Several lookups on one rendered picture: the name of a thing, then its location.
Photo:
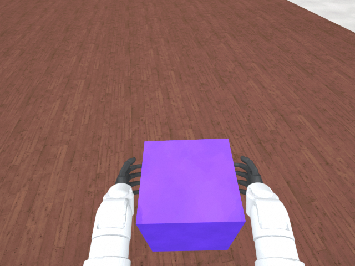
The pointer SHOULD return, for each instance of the left robot hand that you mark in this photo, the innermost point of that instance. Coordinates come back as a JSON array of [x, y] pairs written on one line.
[[125, 177]]

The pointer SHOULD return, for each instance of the robot left forearm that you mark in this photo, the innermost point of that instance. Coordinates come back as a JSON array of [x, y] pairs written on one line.
[[112, 228]]

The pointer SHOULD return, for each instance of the robot right forearm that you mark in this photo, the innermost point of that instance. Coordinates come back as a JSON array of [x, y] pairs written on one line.
[[271, 228]]

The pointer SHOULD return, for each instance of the right robot hand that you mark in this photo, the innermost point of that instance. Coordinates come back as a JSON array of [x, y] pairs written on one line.
[[252, 174]]

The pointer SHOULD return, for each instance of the carton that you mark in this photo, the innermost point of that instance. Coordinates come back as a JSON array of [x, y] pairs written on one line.
[[189, 198]]

